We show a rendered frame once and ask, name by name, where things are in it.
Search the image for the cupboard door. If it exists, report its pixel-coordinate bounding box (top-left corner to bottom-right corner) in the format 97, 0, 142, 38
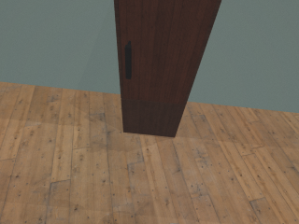
118, 0, 218, 105

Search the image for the handle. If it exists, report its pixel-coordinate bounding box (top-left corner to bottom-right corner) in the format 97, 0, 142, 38
124, 40, 132, 79

